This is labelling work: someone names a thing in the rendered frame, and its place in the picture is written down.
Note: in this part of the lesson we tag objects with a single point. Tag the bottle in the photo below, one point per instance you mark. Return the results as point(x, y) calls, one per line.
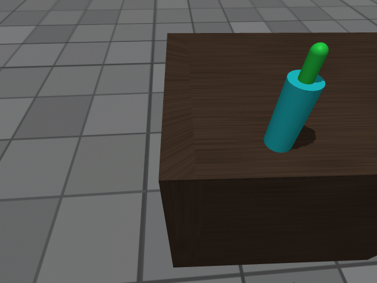
point(299, 94)

